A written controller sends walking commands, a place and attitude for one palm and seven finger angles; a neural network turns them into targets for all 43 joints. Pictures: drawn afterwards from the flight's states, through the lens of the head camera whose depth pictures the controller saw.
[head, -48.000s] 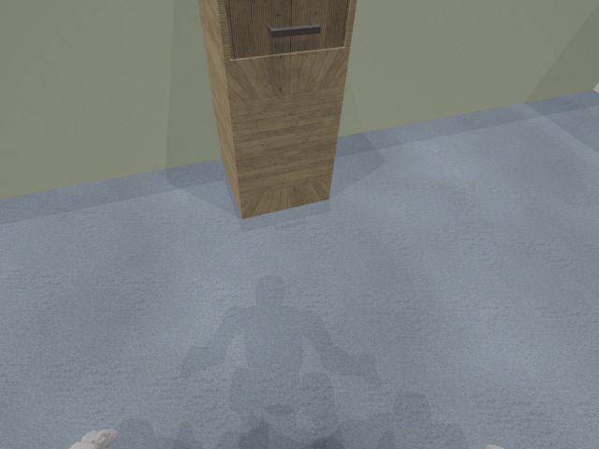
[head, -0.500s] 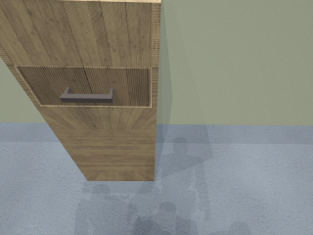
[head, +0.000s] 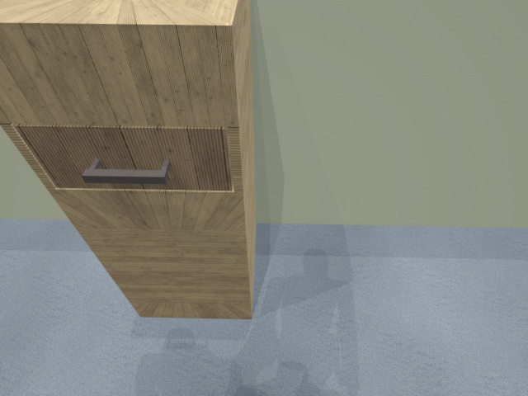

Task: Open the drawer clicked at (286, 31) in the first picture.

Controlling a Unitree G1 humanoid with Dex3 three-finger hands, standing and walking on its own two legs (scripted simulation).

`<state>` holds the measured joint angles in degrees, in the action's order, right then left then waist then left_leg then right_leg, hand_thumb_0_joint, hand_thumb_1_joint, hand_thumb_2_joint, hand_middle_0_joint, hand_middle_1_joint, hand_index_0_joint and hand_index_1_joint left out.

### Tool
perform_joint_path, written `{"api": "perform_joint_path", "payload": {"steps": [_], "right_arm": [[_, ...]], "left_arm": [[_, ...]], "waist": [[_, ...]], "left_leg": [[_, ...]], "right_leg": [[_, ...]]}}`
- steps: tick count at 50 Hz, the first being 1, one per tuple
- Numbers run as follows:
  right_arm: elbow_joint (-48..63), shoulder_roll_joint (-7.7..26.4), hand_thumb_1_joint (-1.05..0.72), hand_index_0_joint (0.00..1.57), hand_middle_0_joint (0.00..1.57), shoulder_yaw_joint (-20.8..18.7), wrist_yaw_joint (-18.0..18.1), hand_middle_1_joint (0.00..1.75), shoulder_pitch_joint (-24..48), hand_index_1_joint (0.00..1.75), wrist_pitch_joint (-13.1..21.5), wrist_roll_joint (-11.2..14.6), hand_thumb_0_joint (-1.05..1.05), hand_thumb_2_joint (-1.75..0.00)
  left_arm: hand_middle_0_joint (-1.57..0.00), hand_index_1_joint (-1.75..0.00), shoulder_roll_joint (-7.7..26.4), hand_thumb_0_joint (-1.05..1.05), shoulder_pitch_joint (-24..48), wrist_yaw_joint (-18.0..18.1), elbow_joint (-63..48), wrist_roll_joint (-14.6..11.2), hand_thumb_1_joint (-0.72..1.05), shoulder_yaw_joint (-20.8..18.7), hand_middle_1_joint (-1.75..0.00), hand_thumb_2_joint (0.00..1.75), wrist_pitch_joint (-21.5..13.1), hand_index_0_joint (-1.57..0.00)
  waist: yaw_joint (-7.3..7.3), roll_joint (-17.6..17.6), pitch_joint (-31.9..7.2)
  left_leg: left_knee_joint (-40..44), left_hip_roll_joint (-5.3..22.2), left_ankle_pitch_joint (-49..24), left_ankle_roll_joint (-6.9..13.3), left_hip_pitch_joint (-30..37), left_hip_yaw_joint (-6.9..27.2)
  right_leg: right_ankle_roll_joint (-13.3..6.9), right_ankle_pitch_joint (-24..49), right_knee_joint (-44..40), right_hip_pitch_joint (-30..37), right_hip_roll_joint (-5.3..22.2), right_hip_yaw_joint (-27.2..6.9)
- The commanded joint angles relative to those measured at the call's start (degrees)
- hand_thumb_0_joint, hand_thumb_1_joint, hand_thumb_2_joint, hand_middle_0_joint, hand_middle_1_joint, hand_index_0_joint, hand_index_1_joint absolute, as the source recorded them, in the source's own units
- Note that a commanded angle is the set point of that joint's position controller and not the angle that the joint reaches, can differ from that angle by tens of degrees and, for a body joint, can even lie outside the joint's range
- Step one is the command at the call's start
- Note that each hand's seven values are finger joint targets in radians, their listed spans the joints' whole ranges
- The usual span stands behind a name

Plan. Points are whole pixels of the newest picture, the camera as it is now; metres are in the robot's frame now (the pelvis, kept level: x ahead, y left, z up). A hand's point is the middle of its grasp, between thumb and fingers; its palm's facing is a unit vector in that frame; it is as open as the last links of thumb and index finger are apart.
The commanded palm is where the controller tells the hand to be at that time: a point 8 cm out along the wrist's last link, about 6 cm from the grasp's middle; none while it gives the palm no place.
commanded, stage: come to a stop and stand still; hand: left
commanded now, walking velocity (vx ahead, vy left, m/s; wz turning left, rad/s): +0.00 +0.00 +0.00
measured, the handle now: (128, 170) +0.50 +0.30 +0.05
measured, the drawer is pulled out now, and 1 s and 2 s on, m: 0.00 0.00 0.00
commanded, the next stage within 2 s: look again from close up in 0.18 s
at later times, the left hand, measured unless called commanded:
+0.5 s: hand out of the picture -0.04 +0.20 -0.19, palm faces +0.01 -0.98 -0.19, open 7.4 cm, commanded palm none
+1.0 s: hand out of the picture +0.09 +0.28 -0.08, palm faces -0.03 -0.83 -0.56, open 7.4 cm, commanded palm +0.08 +0.29 -0.04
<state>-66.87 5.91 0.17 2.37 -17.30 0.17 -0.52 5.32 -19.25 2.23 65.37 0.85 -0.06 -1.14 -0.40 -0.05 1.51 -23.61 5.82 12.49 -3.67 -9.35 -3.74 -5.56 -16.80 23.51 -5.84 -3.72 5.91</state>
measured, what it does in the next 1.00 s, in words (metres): shifts its weight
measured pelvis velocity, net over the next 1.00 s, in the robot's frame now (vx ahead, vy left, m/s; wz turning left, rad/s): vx -0.04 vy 0.09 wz -0.02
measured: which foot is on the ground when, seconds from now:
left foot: down 0.00-1.00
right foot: down 0.00-1.00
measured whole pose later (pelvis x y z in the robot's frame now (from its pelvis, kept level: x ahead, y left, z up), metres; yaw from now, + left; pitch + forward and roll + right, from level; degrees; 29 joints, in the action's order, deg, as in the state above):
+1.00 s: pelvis -0.04 +0.09 -0.01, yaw -1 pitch +0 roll +0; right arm -48.5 13.2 1.6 3.9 -21.7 14.6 2.9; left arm 15.7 -29.8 14.1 7.8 12.8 5.8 5.5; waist 0.1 -1.1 -2.2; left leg -29.5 -5.9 12.1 5.2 -18.5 -6.3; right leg -1.6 -22.5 40.6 -20.8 0.6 0.9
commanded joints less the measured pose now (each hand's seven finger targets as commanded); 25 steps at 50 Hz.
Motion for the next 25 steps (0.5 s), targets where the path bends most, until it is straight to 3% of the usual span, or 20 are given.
{"api": "perform_joint_path", "payload": {"steps": [1,13,14,15,16,17,18,19,20,21,22,23,24,25], "right_arm": [[1.0,2.9,-0.90,0.20,0.20,-0.8,0.5,0.30,-4.4,0.30,0.1,-0.1,0.00,-0.90],[1.2,2.9,-0.90,0.20,0.20,-0.8,0.7,0.30,-5.2,0.30,0.3,-0.2,0.00,-0.90],[5.6,5.4,-0.90,0.20,0.20,-1.6,0.1,0.30,2.9,0.30,1.2,0.1,0.00,-0.90],[9.3,4.7,-0.90,0.20,0.20,-1.5,0.3,0.30,0.7,0.30,0.4,0.3,0.00,-0.90],[8.6,2.7,-0.90,0.20,0.20,-1.7,0.6,0.30,-3.7,0.30,0.2,0.2,0.00,-0.90],[8.5,3.0,-0.90,0.20,0.20,-1.7,0.5,0.30,-4.3,0.30,0.5,0.7,0.00,-0.90],[8.9,3.1,-0.90,0.20,0.20,-1.5,0.2,0.30,-3.6,0.30,0.8,0.8,0.00,-0.90],[8.9,3.0,-0.90,0.20,0.20,-1.6,0.0,0.30,-3.9,0.30,0.8,0.9,0.00,-0.90],[8.6,3.0,-0.90,0.20,0.20,-1.7,-0.1,0.30,-5.1,0.30,0.7,0.6,0.00,-0.90],[8.4,3.8,-0.90,0.20,0.20,-1.6,-0.2,0.30,-5.1,0.30,0.5,0.2,0.00,-0.90],[8.7,4.6,-0.90,0.20,0.20,-1.5,-0.4,0.30,-4.7,0.30,0.8,-0.3,0.00,-0.90],[9.4,5.5,-0.90,0.20,0.20,-1.4,-0.5,0.30,-4.1,0.30,1.0,-0.7,0.00,-0.90],[9.9,6.2,-0.90,0.20,0.20,-1.2,-0.4,0.30,-3.3,0.30,1.1,-1.0,0.00,-0.90],[10.2,7.3,-0.90,0.20,0.20,-1.4,-0.2,0.30,-3.3,0.30,0.9,-0.9,0.00,-0.90]], "left_arm": [[-0.20,-0.30,5.9,0.00,-5.7,0.5,-0.7,-0.2,0.90,-1.1,-0.30,0.90,-0.7,-0.20],[-0.20,-0.30,5.0,0.00,-7.0,0.3,0.1,-0.3,0.90,-1.0,-0.30,0.90,-0.8,-0.20],[-0.20,-0.30,8.4,0.00,-10.7,2.8,0.6,0.6,0.90,-1.8,-0.30,0.90,-2.4,-0.20],[-0.20,-0.30,10.6,0.00,-11.1,3.0,-0.8,0.7,0.90,-1.7,-0.30,0.90,-2.8,-0.20],[-0.20,-0.30,10.1,0.00,-10.0,3.1,-2.2,0.5,0.90,-2.1,-0.30,0.90,-2.5,-0.20],[-0.20,-0.30,10.1,0.00,-9.4,3.1,-2.6,0.3,0.90,-2.0,-0.30,0.90,-2.0,-0.20],[-0.20,-0.30,9.8,0.00,-8.2,2.7,-3.7,0.1,0.90,-1.9,-0.30,0.90,-1.6,-0.20],[-0.20,-0.30,8.9,0.00,-6.2,2.2,-4.7,0.2,0.90,-1.7,-0.30,0.90,-1.4,-0.20],[-0.20,-0.30,7.9,0.00,-3.4,2.0,-5.5,0.2,0.90,-1.7,-0.30,0.90,-0.7,-0.20],[-0.20,-0.30,6.9,0.00,-2.7,1.6,-5.7,0.1,0.90,-1.4,-0.30,0.90,-0.2,-0.20],[-0.20,-0.30,5.6,0.00,-3.3,1.3,-5.7,0.1,0.90,-0.9,-0.30,0.90,0.1,-0.20],[-0.20,-0.30,5.0,0.00,-4.7,1.1,-5.5,0.1,0.90,-0.6,-0.30,0.90,0.4,-0.20],[-0.20,-0.30,4.5,0.00,-6.9,1.0,-5.1,0.3,0.90,-0.4,-0.30,0.90,0.1,-0.20],[-0.20,-0.30,4.5,0.00,-7.6,0.9,-4.6,0.3,0.90,-0.5,-0.30,0.90,-0.3,-0.20]], "waist": [[0.01,2.0,4.6],[0.03,0.4,4.8],[-2.40,5.3,7.6],[0.81,3.6,4.3],[1.79,5.4,-2.3],[1.75,4.9,-7.5],[1.14,6.8,-9.4],[1.63,8.0,-9.7],[2.54,5.2,-7.3],[2.45,3.7,-2.1],[1.72,-1.6,2.3],[0.87,-5.3,5.7],[-0.17,-4.3,6.9],[-0.60,2.5,4.9]], "left_leg": [[0.5,-0.1,-4.1,2.8,-0.3,-0.3],[0.9,0.4,-5.1,2.9,0.5,0.3],[-16.8,-2.3,8.8,0.7,-11.1,-4.7],[-19.9,-5.6,11.2,2.4,-13.9,-1.6],[-19.5,-5.6,10.9,4.1,-13.4,-1.2],[-17.3,-6.0,8.5,4.7,-12.6,-1.5],[-14.5,-5.6,6.0,5.0,-10.2,-0.8],[-10.9,-4.9,3.6,4.9,-6.8,0.3],[-6.1,-4.3,0.0,4.6,-2.5,0.5],[-3.1,-2.9,0.5,4.7,-1.5,2.2],[-0.9,-1.2,0.5,5.5,-3.0,5.0],[2.6,1.5,2.5,7.1,-6.9,9.3],[3.1,2.1,0.1,8.3,-9.3,10.1],[0.0,2.3,-0.6,8.4,-9.6,8.7]], "right_leg": [[5.7,19.6,-8.3,-4.9,10.6,-9.2],[5.1,16.1,-8.9,-5.6,10.0,-9.0],[14.6,66.0,-6.6,-4.0,15.6,-18.1],[14.5,87.4,-0.5,4.3,17.8,-14.2],[13.8,91.8,2.9,8.5,17.7,-11.5],[9.4,84.7,5.4,11.6,15.0,-7.9],[4.2,72.9,5.6,11.2,14.3,-7.7],[0.8,55.0,4.1,7.5,14.1,-8.3],[0.4,34.0,2.6,1.0,13.3,-8.0],[1.1,13.2,0.5,-6.3,12.0,-8.6],[1.7,1.0,-0.7,-11.0,10.2,-9.3],[2.1,-2.7,-1.0,-12.3,8.6,-8.6],[2.2,2.2,-0.9,-10.0,7.9,-8.4],[2.4,3.2,-2.1,-8.1,7.8,-8.2]]}}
